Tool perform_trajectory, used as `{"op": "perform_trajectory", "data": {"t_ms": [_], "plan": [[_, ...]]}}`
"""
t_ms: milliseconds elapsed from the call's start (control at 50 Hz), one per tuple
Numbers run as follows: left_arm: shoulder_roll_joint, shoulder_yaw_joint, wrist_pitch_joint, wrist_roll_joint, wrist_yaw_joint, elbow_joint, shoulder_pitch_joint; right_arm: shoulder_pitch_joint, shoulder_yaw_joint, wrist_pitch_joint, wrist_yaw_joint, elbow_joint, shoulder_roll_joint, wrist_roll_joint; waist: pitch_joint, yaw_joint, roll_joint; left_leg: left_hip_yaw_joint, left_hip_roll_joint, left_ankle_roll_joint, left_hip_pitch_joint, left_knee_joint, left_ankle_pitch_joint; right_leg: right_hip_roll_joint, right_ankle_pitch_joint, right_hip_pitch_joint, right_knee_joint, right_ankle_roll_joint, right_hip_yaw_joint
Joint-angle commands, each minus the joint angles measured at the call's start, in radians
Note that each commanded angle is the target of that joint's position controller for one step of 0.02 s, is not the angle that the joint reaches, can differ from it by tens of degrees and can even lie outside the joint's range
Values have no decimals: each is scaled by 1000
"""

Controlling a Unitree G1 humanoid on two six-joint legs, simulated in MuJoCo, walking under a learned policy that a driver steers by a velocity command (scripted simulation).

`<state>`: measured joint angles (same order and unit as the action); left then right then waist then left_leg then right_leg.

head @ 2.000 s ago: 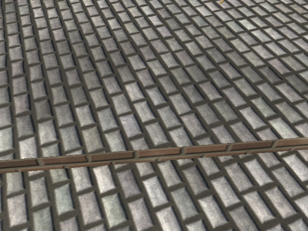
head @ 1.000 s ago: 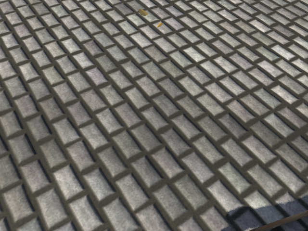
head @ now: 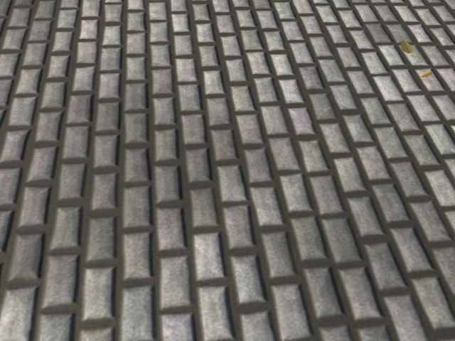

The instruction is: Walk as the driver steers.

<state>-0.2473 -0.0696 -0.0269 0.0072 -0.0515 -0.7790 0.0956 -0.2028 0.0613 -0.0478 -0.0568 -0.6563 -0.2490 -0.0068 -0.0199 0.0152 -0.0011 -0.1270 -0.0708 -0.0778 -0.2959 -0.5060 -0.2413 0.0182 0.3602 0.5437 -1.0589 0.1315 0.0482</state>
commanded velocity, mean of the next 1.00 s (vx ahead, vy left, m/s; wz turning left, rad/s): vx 0.22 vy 0.00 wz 0.14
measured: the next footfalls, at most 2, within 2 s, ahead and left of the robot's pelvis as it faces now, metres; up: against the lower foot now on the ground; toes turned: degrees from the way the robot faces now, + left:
right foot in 0.20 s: +0.02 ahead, -0.15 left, +0.00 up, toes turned +6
left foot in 0.54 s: -0.02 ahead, +0.07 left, +0.00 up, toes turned +5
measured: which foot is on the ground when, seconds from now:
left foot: down 0.00-0.20, up 0.22-0.52, down 0.54-1.00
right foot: up 0.00-0.18, down 0.20-0.54, up 0.56-1.00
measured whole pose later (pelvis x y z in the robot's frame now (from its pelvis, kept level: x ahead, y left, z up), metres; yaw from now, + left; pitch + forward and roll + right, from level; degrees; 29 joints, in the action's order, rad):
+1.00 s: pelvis +0.16 -0.07 -0.01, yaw +5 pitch +5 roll -1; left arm -0.15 0.02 -0.02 -0.03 0.02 -0.49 -0.04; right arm -0.53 0.02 0.07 -0.02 -0.99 -0.21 0.00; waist -0.01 0.04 0.03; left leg 0.02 0.08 0.01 0.20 -0.05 -0.30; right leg -0.07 0.47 1.03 -1.31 -0.14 -0.11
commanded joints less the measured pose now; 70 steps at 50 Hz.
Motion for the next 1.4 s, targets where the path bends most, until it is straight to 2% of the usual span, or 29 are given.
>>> {"op": "perform_trajectory", "data": {"t_ms": [20,140,200,220,240,260,320,360,380,460,500,540,560,580,640,740,860,940,1000,1020,1040,1060,1080,1100,1120,1140,1180,1260,1400], "plan": [[-63,-13,14,5,4,68,-10,13,48,-2,-1,91,-160,-4,104,8,154,-293,258,-159,152,88,450,8,42,-4,115,1,-4],[-70,-14,37,19,27,75,22,26,36,-8,8,90,-126,10,119,18,168,-335,244,-141,166,54,510,-4,36,-190,409,-44,-19],[-93,-23,49,-16,38,66,70,-5,30,3,11,79,-93,16,98,-6,53,-257,132,-41,50,-21,187,-79,-340,-419,719,-107,32],[-154,-31,50,-39,37,75,93,-76,22,13,18,76,-51,-13,127,37,-178,-129,4,27,-96,-217,-217,-280,-727,-526,685,-211,234],[-137,-27,59,-61,43,86,65,-49,47,20,15,86,-114,0,110,16,-260,-53,-43,101,-131,-410,-443,-437,-761,-384,717,-406,380],[-117,-22,67,-57,46,110,18,-32,72,19,14,75,-184,12,85,8,-179,-47,-14,146,-138,-624,-448,-421,-687,-336,726,-456,359],[-81,-11,67,-15,37,107,-15,-6,66,2,15,48,-123,13,45,15,-98,-84,-5,190,-247,-741,-298,-288,-562,-388,676,-367,212],[-43,1,58,-14,30,87,34,-16,40,3,25,33,-48,19,71,11,-135,-23,17,201,-201,-580,-229,-213,-415,-417,694,-338,129],[-64,1,38,-44,24,70,89,-27,21,-7,56,17,-30,-36,46,-18,-126,66,1,168,-139,-442,-213,-175,-371,-400,737,-303,87],[-127,-30,10,-48,44,63,155,42,12,-3,63,31,-36,-16,15,-76,-222,196,-7,102,-18,-102,-281,-187,-168,-440,765,-314,151],[-124,-35,5,-27,47,62,154,-42,8,22,47,-5,-15,-23,12,-21,-175,225,-12,56,128,127,-92,-186,-109,-380,729,-298,154],[-39,-16,17,-27,47,95,94,-150,7,59,38,-44,-39,-36,25,36,-48,48,118,18,370,234,-40,-129,-88,-180,577,-241,91],[25,4,27,-23,51,147,28,-219,38,64,40,-62,-166,-35,21,59,217,-219,269,-46,399,287,-186,17,74,-8,402,-190,-75],[-36,-6,30,-47,51,172,-19,-263,49,64,48,-77,-186,-35,-55,100,265,-377,391,-138,328,353,-270,8,188,83,258,-181,-95],[-48,-21,36,-45,70,131,59,-206,21,79,51,-80,-106,-37,-131,31,118,-307,343,-179,290,379,-375,-52,108,221,-114,-183,-56],[-17,-9,36,-47,70,168,-13,-307,15,123,52,-149,-88,-35,-83,37,96,-185,335,-210,391,352,42,-66,74,463,-522,-182,-77],[33,45,32,-40,40,339,-272,-373,-5,158,33,-247,-82,-39,-166,36,65,-101,390,-161,443,432,-23,-101,327,952,-857,-222,-38],[80,95,12,-39,85,392,-209,-275,-13,128,25,-269,-92,0,-82,-33,40,126,264,-96,42,617,229,-122,28,251,-254,-265,-165],[-10,39,10,-27,71,253,166,-252,20,130,48,-247,-243,19,199,-174,160,184,300,-78,186,173,1340,48,97,-209,-151,-290,-232],[-56,18,15,-26,61,214,303,-234,34,132,65,-249,-259,28,278,-248,182,177,279,-43,208,-98,1391,68,79,-352,25,-300,-171],[-171,-18,29,-59,53,183,397,-233,24,142,77,-233,-188,23,342,-261,21,119,203,-4,83,-510,786,-92,292,-480,234,-326,185],[-302,-45,30,-42,41,117,445,-266,-2,157,110,-156,-20,15,406,-184,-392,-11,-56,38,-225,-868,-103,-330,300,-574,692,-321,804],[-271,-46,35,-35,38,127,328,-296,-1,162,118,-165,-2,-21,360,-106,-258,-193,-49,11,-341,-1072,-40,-367,327,-507,795,-289,976],[-196,-28,44,-39,46,124,195,-274,3,159,113,-151,-9,-18,220,-18,-130,-99,13,-1,-387,-1111,34,-361,407,-362,754,-282,854],[-68,39,113,-52,109,38,309,-133,-7,167,136,-115,-44,-43,-57,-123,-142,-212,-11,-39,-561,-1233,193,-219,487,-125,636,-321,597],[-43,37,137,-58,119,-38,286,-119,-33,162,134,-80,10,-73,7,-32,-101,-164,-1,-85,-607,-1323,219,-228,375,-87,596,-341,472],[67,78,150,-81,119,-84,153,-148,-74,143,138,-66,71,-54,55,77,-16,-183,48,-150,-649,-1359,304,-245,264,17,659,-300,410],[-11,69,181,-106,122,-117,72,-7,-37,143,122,-18,-84,-9,87,86,-27,-45,84,-85,-587,-1073,348,-148,46,41,780,-185,92],[-53,59,183,-103,116,-185,464,240,-37,157,106,34,-29,-18,59,-52,-85,27,57,30,-816,-590,346,-171,-646,-593,759,-221,47]]}}
Velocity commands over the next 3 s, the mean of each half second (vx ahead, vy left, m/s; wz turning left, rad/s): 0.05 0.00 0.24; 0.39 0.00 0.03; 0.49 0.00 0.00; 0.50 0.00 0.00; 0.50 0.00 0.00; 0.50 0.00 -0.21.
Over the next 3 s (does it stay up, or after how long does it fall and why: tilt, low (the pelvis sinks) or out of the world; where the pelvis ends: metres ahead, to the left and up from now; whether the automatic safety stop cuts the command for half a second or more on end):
stays up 1.36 -0.10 0.11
